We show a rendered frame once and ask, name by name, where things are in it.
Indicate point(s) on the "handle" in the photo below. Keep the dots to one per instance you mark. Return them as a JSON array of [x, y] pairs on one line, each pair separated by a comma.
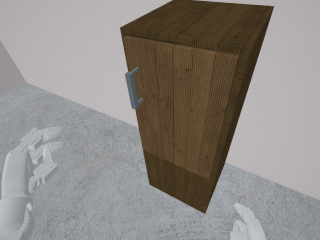
[[129, 76]]

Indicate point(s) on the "left robot forearm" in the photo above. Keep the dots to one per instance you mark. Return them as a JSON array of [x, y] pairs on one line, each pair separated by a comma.
[[16, 219]]

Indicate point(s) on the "cupboard door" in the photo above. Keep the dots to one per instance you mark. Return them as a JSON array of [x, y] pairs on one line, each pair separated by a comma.
[[185, 93]]

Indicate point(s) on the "robot right hand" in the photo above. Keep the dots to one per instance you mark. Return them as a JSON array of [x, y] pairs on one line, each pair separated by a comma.
[[253, 230]]

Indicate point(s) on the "robot left hand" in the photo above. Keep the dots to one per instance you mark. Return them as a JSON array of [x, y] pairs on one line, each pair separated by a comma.
[[18, 167]]

